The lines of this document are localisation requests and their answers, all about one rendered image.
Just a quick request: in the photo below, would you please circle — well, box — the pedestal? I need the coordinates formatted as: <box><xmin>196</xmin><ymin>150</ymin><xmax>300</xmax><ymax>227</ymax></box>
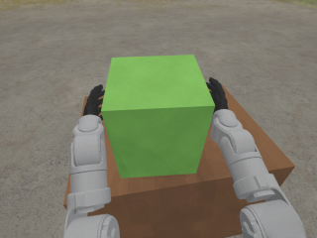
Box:
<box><xmin>63</xmin><ymin>84</ymin><xmax>295</xmax><ymax>238</ymax></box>

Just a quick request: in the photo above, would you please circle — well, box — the robot left forearm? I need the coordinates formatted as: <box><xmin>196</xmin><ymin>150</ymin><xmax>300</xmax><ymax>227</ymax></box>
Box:
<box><xmin>63</xmin><ymin>114</ymin><xmax>111</xmax><ymax>238</ymax></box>

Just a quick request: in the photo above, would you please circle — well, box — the carton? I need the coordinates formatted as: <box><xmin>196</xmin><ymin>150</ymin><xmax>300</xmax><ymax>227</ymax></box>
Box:
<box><xmin>101</xmin><ymin>55</ymin><xmax>216</xmax><ymax>179</ymax></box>

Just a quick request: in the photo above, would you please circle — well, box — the robot right forearm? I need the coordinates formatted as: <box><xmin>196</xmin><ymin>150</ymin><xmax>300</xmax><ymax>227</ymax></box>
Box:
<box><xmin>210</xmin><ymin>109</ymin><xmax>307</xmax><ymax>238</ymax></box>

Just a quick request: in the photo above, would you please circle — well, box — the right robot hand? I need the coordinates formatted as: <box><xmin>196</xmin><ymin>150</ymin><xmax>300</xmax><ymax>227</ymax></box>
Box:
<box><xmin>206</xmin><ymin>77</ymin><xmax>229</xmax><ymax>116</ymax></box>

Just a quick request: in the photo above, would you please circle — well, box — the robot right upper arm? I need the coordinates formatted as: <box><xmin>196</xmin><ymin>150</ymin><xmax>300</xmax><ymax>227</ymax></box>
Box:
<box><xmin>240</xmin><ymin>199</ymin><xmax>306</xmax><ymax>238</ymax></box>

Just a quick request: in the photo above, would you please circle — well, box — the left robot hand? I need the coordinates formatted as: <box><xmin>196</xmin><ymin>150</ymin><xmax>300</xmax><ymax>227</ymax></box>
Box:
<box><xmin>83</xmin><ymin>84</ymin><xmax>105</xmax><ymax>120</ymax></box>

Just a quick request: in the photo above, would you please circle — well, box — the robot left upper arm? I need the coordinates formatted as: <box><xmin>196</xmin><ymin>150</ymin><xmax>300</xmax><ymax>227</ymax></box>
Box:
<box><xmin>64</xmin><ymin>213</ymin><xmax>120</xmax><ymax>238</ymax></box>

